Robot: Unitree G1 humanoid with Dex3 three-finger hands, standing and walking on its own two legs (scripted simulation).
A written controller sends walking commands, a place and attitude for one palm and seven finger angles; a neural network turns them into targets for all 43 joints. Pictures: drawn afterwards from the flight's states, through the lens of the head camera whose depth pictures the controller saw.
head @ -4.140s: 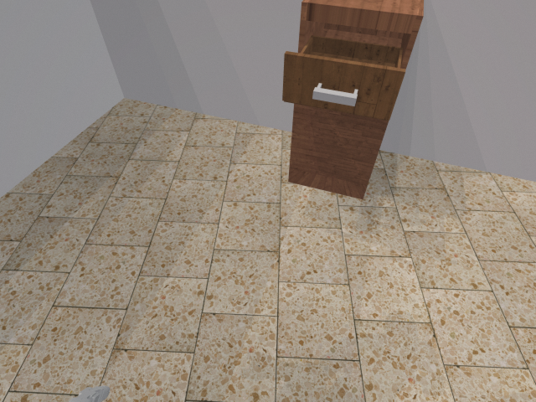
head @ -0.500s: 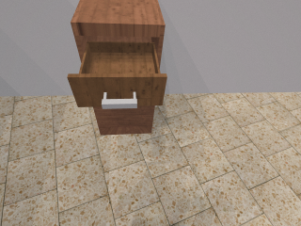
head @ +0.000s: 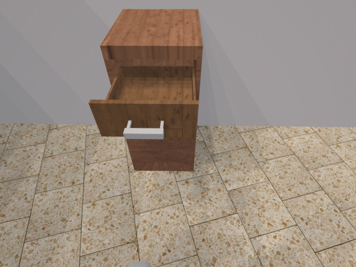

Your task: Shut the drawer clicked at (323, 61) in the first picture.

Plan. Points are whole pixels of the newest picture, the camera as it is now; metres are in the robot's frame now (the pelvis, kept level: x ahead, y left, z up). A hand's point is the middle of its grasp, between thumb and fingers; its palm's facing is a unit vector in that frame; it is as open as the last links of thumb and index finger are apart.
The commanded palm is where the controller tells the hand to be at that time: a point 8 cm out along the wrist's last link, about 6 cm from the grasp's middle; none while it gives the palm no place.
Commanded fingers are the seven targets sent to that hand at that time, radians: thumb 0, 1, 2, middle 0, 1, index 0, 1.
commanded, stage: take the last steps up to it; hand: left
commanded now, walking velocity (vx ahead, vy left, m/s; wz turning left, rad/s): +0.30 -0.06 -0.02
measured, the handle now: (144, 128) +0.55 +0.16 -0.04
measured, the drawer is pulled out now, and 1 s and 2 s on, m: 0.29 0.29 0.29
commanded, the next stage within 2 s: come to a stop and stand still in 0.62 s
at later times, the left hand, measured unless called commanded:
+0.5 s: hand (105, 256) +0.19 +0.22 -0.18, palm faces +0.02 -0.99 -0.15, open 7.4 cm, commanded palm none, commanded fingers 0.00 0.90 0.90 -0.20 -0.30 -0.20 -0.30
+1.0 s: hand (144, 205) +0.33 +0.14 -0.16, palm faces +0.00 -0.96 -0.26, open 7.2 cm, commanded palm none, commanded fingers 0.00 0.90 0.90 -0.20 -0.30 -0.20 -0.30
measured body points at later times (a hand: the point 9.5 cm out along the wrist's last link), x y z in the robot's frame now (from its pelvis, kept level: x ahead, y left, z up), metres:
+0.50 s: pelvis +0.14 +0.04 +0.00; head +0.14 +0.07 +0.45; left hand +0.19 +0.27 -0.17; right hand +0.15 -0.20 -0.14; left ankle +0.10 +0.13 -0.75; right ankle +0.18 -0.12 -0.67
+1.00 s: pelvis +0.23 -0.04 -0.01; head +0.27 -0.08 +0.44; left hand +0.33 +0.19 -0.14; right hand +0.23 -0.27 -0.19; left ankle +0.21 +0.10 -0.67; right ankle +0.31 -0.12 -0.75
